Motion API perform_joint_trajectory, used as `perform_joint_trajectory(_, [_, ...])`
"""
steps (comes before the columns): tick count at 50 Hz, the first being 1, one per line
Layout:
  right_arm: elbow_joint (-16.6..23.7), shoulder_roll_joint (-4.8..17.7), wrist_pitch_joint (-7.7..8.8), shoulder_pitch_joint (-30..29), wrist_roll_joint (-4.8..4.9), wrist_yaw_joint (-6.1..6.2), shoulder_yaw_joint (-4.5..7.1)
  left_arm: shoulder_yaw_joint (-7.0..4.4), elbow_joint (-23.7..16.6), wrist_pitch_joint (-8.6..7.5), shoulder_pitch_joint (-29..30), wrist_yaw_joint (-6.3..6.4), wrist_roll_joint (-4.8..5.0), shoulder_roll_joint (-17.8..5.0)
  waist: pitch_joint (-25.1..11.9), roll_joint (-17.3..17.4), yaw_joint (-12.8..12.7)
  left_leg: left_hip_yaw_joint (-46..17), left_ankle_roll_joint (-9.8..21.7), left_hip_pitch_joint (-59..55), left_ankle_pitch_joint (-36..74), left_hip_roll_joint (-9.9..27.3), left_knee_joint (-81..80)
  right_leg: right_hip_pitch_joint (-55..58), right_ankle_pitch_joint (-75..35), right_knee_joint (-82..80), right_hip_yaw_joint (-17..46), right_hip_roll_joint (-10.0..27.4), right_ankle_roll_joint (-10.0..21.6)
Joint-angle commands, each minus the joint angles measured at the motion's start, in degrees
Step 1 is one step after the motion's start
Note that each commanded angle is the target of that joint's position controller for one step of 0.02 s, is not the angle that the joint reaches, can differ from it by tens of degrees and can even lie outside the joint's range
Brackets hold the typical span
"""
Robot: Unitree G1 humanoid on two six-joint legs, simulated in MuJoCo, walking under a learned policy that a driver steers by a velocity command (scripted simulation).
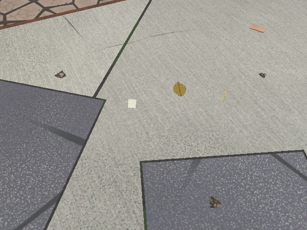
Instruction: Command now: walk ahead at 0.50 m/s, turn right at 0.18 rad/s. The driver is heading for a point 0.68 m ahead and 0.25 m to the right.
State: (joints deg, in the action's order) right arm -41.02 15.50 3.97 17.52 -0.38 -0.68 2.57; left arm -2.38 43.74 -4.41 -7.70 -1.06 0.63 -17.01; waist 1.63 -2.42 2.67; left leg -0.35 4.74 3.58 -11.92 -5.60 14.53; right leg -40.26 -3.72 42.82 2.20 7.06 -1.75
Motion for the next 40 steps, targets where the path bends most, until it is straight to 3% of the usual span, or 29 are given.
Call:
perform_joint_trajectory(1, [1.3, 9.9, 1.11, 0.8, 0.12, 0.32, 2.76, -0.37, -4.6, -0.79, 5.9, -0.83, 0.73, -3.2, 1.8, 5.2, 1.8, -3.0, 6.9, 2.7, 12.3, 16.1, -7.0, 4.1, -6.6, -6.2, -0.7, -1.4, 1.1])
perform_joint_trajectory(5, [-1.2, 10.2, 0.09, 2.5, 0.52, 0.56, 3.23, -0.39, -6.9, -0.85, 8.9, -2.3, 0.71, -3.3, 3.3, 4.7, 2.6, -1.2, 5.9, -7.7, 18.4, 19.5, -3.6, -0.8, 0.9, -10.3, -0.6, -3.1, 3.7])
perform_joint_trajectory(7, [-1.3, 11.0, -0.69, 1.5, 0.75, 1.08, 3.54, -0.71, -7.4, -0.83, 7.3, -2.88, 0.37, -3.9, 1.5, 5.9, 1.0, 0.5, 4.4, -10.6, 32.1, 19.9, 1.3, 2.2, 6.9, -11.1, -2.9, -5.1, 5.5])
perform_joint_trajectory(8, [-1.1, 11.8, -1.09, 0.8, 0.72, 1.47, 3.74, -1.32, -7.1, -0.65, 4.5, -2.85, 0.16, -5.1, -1.1, 7.2, -0.6, 1.5, 3.5, -11.2, 43.4, 19.5, 5.9, 6.9, 9.9, -10.6, -5.0, -7.2, 6.5])
perform_joint_trajectory(9, [-0.7, 12.1, -1.68, -0.1, 0.7, 1.92, 3.74, -2.5, -5.9, -0.44, -1.4, -2.62, 0.02, -7.1, -5.2, 7.4, -4.1, 3.5, 2.1, -10.2, 52.5, 18.0, 14.7, 15.2, 10.5, -11.3, -6.9, -9.7, 8.0])
perform_joint_trajectory(10, [-0.1, 11.4, -1.9, -0.2, 0.52, 2.54, 3.29, -4.1, -4.2, -0.24, -9.8, -2.02, 0.12, -10.2, -10.2, 5.8, -8.3, 5.6, -0.1, -2.9, 50.1, 15.9, 27.2, 29.4, 7.1, -12.3, -4.3, -9.5, 10.3])
perform_joint_trajectory(11, [2.3, 7.1, -0.73, 5.1, -0.7, 2.36, 1.66, -5.96, -3.8, 0.1, -17.1, -1.27, -0.06, -17.0, -18.8, -5.2, -8.0, 6.8, -4.2, 19.5, 25.7, 9.5, 49.9, 53.4, 7.6, -11.1, 19.3, 4.8, 19.5])
perform_joint_trajectory(12, [2.2, 4.5, 0.93, 4.7, -1.15, 1.43, 0.37, -5.12, -3.7, 0.02, -17.9, -1.28, 1.23, -14.3, -25.0, -10.8, -7.7, -1.5, -6.2, 34.6, -19.4, -0.1, 62.9, 64.1, 16.2, -21.6, 43.9, 12.0, 25.9])
perform_joint_trajectory(13, [3.3, 8.8, 2.63, 0.0, 1.25, 0.26, 1.36, -3.99, -3.8, 0.18, -17.3, -1.05, 0.97, -10.9, -20.4, -6.3, -9.8, -7.3, -4.8, 41.2, -17.7, 4.1, 65.5, 62.1, 23.1, -24.2, 39.6, 10.6, 22.6])
perform_joint_trajectory(14, [5.0, 9.1, 3.54, -4.7, 2.35, -0.12, 1.15, -3.63, -4.6, 0.29, -14.2, -0.75, 0.57, -9.6, -13.3, -2.3, -9.3, -6.2, -3.8, 42.5, -13.4, 6.7, 62.6, 54.4, 22.6, -25.0, 32.4, 8.6, 20.3])
perform_joint_trajectory(15, [5.6, 8.8, 3.92, -6.6, 1.32, 0.01, 1.11, -3.24, -5.2, 0.44, -10.8, -0.63, 0.28, -8.7, -7.4, 2.1, -7.0, -5.4, -3.8, 41.1, -10.3, 8.7, 56.5, 45.0, 17.7, -26.3, 27.3, 6.7, 19.2])
perform_joint_trajectory(16, [5.5, 9.3, 3.61, -6.7, 0.05, 0.41, 1.64, -2.72, -6.0, 0.39, -8.1, -0.39, -0.18, -7.2, -5.2, 2.0, -5.0, -5.3, -4.2, 37.1, -8.1, 10.5, 51.7, 38.5, 12.2, -27.5, 23.6, 4.9, 18.5])
perform_joint_trajectory(17, [5.5, 9.0, 3.05, -5.6, -0.34, 0.46, 1.76, -2.53, -6.9, 0.55, -6.5, -0.2, -0.56, -6.9, -4.0, 0.4, -3.3, -5.1, -4.9, 34.1, -7.2, 10.8, 49.8, 34.1, 8.6, -28.8, 22.1, 3.4, 18.6])
perform_joint_trajectory(20, [5.2, 7.1, 1.65, -4.1, -0.69, 0.86, 1.33, -2.96, -7.0, 0.44, -5.7, 0.59, -0.29, -8.1, -2.8, -0.7, -1.7, -3.1, -7.8, 31.4, -4.1, 10.6, 42.3, 26.7, 0.4, -30.3, 16.7, 1.4, 19.2])
perform_joint_trajectory(24, [7.0, 4.4, 1.79, -12.7, -0.6, 0.8, 0.21, -3.59, -5.7, 0.98, -8.3, 1.61, 0.53, -9.6, -1.5, -1.3, -4.9, -2.0, -9.4, 26.2, 12.5, 7.7, 24.7, 22.0, 3.3, -29.4, 11.6, -3.1, 15.4])
perform_joint_trajectory(28, [8.2, 5.9, 2.62, -17.9, 0.69, 0.0, 0.72, -3.72, -4.1, 1.92, -12.4, 2.01, 1.13, -9.5, -2.0, -2.3, -6.9, -3.7, -8.9, 23.2, 15.9, 5.5, 15.8, 26.5, 9.0, -25.6, 16.7, -1.5, 13.8])
perform_joint_trajectory(30, [8.2, 7.4, 3.06, -17.1, 0.87, -0.31, 1.45, -3.76, -4.0, 2.26, -12.5, 2.16, 0.98, -9.2, -2.3, -3.3, -5.9, -4.9, -7.5, 22.0, 12.1, 5.6, 13.7, 30.3, 10.0, -22.0, 20.5, 0.0, 12.7])
perform_joint_trajectory(32, [6.8, 8.6, 3.53, -11.8, 0.88, -0.18, 2.39, -3.63, -4.5, 2.56, -11.2, 2.09, 0.69, -8.3, -3.5, -4.4, -2.6, -3.8, -5.0, 14.7, 9.3, 5.6, 11.0, 30.5, 8.4, -17.0, 21.8, -0.8, 11.1])
perform_joint_trajectory(33, [6.0, 10.3, 3.81, -6.2, 0.15, 0.23, 3.22, -2.81, -5.0, 2.4, -11.1, 1.86, 0.35, -5.9, -7.9, -3.2, 0.3, -5.7, -2.6, 4.6, 8.3, 8.7, 10.9, 28.1, 7.5, -9.1, 19.4, -3.6, 9.2])
perform_joint_trajectory(34, [5.4, 13.5, 3.7, 2.2, -0.47, 0.77, 4.05, -1.49, -6.0, 2.17, -12.4, 1.69, -0.79, -2.2, -16.1, 4.7, 3.0, -16.1, 0.8, -10.0, 4.6, 19.1, 11.5, 20.8, 19.0, 7.2, 13.6, -8.0, 6.9])
perform_joint_trajectory(35, [3.1, 17.1, 2.79, 5.5, -0.72, 0.23, 5.01, -0.86, -7.9, 1.56, -19.6, 1.6, 1.26, -0.9, -20.4, 25.0, -0.8, -43.6, 9.6, -23.2, -11.0, 30.0, 5.0, 1.2, 38.8, 23.9, 7.6, -13.3, 4.1])
perform_joint_trajectory(36, [4.4, 11.2, 2.58, 3.3, 0.35, 0.04, 3.83, -2.01, -6.0, 1.65, -18.1, 1.83, 1.73, -7.1, -15.1, 16.0, 0.8, -44.1, 8.2, -19.7, -21.8, 29.2, 2.6, -4.3, 35.4, 30.4, 9.1, -8.4, 3.2])
perform_joint_trajectory(37, [4.7, 8.5, 2.25, 1.3, 0.46, 0.38, 3.06, -2.82, -6.8, 1.95, -11.8, 1.76, 1.28, -9.5, -8.5, 10.5, 2.3, -34.2, 5.8, -13.3, -18.5, 26.7, 2.4, -5.5, 29.9, 31.6, 7.5, -6.8, 2.7])
perform_joint_trajectory(38, [4.8, 7.8, 1.99, -1.1, -0.12, 0.43, 2.63, -2.8, -7.4, 2.18, -9.1, 1.8, 0.75, -8.6, -5.2, 6.4, 1.4, -27.1, 4.8, -7.3, -9.9, 24.2, 1.6, -3.7, 26.0, 30.6, 6.1, -5.0, 2.3])
perform_joint_trajectory(39, [4.2, 6.6, 1.83, -2.6, -0.3, 0.51, 2.3, -2.96, -8.1, 2.16, -7.3, 1.59, 0.35, -7.9, -2.5, 6.3, 0.6, -22.0, 4.8, -3.2, -3.3, 22.2, 0.5, -2.9, 23.5, 28.1, 6.0, -3.6, 2.0])
perform_joint_trajectory(40, [3.8, 6.1, 1.95, -3.2, -0.6, 0.67, 2.04, -2.98, -8.4, 2.35, -7.7, 1.21, 0.73, -6.8, -1.7, 8.2, -0.6, -17.6, 4.2, -0.2, 0.5, 20.8, -0.8, -0.5, 22.0, 26.6, 5.6, -2.2, 2.0])
